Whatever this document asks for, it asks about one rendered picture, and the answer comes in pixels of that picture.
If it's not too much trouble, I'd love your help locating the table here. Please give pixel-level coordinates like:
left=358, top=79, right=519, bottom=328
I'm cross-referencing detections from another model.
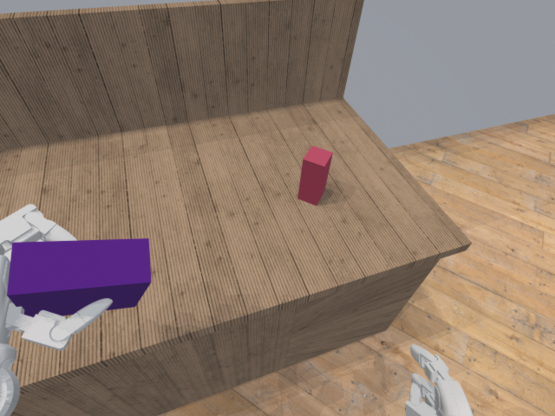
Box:
left=0, top=0, right=471, bottom=416

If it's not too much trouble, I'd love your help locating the robot left hand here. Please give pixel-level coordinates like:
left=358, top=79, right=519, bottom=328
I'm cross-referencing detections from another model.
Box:
left=0, top=204, right=113, bottom=351

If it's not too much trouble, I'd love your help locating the robot left forearm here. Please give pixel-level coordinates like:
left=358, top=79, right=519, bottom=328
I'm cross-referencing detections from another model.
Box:
left=0, top=344, right=20, bottom=416

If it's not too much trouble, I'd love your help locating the sponge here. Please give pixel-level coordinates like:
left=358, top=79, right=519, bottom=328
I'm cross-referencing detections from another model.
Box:
left=7, top=238, right=151, bottom=317

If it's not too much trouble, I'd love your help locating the robot right hand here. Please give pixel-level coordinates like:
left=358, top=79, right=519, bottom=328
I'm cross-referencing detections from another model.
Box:
left=406, top=344, right=473, bottom=416

